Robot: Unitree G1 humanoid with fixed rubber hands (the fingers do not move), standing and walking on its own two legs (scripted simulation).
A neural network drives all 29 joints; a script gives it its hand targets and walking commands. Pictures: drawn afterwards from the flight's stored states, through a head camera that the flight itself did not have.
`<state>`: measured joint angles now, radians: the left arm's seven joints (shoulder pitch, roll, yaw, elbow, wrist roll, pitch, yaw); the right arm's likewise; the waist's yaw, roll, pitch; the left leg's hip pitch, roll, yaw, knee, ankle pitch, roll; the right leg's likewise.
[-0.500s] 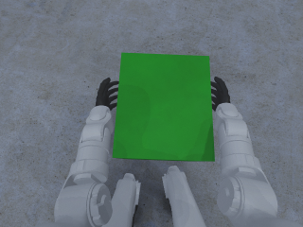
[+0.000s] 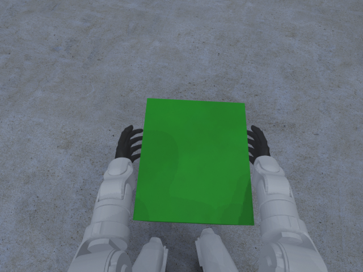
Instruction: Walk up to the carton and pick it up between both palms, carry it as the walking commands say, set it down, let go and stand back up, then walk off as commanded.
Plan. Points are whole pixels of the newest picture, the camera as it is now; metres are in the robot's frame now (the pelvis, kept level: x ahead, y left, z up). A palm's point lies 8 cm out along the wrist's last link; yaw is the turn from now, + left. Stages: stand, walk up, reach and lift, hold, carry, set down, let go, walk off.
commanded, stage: reach and lift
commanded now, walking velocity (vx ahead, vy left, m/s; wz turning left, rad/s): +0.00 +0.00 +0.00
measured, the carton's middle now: (190, 169) +0.37 -0.04 -0.12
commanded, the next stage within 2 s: none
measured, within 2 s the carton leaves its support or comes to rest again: neither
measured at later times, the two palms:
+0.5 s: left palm (109, 156) +0.36 +0.13 +0.03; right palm (269, 155) +0.35 -0.19 +0.02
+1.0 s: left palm (93, 149) +0.35 +0.14 +0.10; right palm (281, 148) +0.33 -0.18 +0.09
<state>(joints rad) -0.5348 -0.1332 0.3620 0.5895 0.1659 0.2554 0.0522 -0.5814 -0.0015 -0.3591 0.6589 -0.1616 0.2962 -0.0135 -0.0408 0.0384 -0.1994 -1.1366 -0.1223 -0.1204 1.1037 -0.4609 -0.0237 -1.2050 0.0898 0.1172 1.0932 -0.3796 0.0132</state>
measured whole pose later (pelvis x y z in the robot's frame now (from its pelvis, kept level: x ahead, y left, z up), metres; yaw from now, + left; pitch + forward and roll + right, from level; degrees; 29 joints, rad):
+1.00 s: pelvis +0.03 +0.01 +0.09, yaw -1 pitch +4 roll +0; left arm -0.30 -0.16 0.29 0.43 0.23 0.47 0.01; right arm -0.34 0.07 -0.30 0.48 -0.23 0.50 0.01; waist -0.04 0.03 -0.06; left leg -0.30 -0.07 -0.15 0.50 -0.27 0.00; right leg -0.36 0.06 0.14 0.49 -0.20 0.00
